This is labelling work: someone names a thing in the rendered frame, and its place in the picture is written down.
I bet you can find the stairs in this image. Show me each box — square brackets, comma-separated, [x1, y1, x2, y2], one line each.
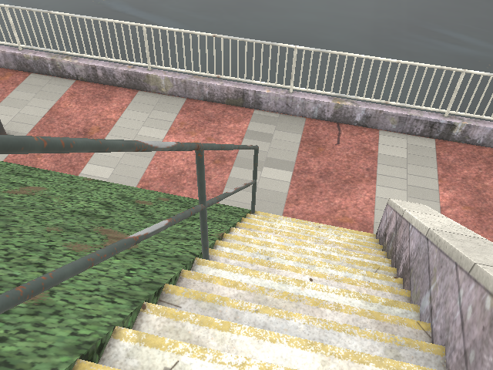
[72, 211, 447, 370]

